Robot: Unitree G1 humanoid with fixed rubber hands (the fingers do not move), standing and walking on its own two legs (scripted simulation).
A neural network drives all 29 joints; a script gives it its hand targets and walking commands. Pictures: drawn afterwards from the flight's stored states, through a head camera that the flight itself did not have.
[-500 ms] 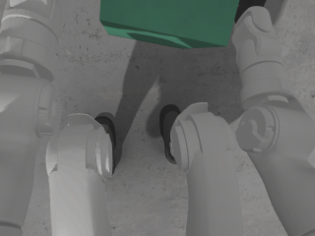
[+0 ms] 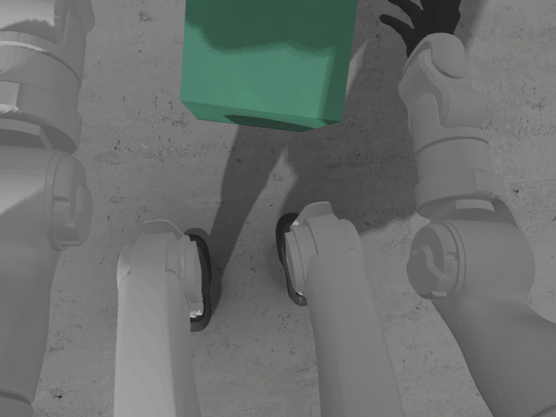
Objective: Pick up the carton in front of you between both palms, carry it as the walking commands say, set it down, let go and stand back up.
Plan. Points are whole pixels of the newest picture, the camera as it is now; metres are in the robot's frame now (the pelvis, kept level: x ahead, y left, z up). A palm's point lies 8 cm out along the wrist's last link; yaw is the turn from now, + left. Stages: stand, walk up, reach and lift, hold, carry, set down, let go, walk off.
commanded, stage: set down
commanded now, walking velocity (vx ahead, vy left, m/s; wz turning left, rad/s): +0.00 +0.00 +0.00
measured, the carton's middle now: (262, 56) +0.55 -0.05 -0.31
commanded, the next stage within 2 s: let go in 0.66 s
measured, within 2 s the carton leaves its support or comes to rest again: neither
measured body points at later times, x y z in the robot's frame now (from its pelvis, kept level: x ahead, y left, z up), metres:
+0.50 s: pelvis +0.02 +0.00 +0.13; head +0.35 +0.02 +0.44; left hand +0.61 +0.16 +0.03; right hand +0.52 -0.23 +0.03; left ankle +0.09 +0.11 -0.40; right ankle +0.12 -0.12 -0.40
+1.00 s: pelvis +0.06 +0.00 +0.26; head +0.33 +0.01 +0.62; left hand +0.51 +0.19 +0.13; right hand +0.46 -0.23 +0.14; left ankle +0.09 +0.11 -0.40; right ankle +0.12 -0.12 -0.40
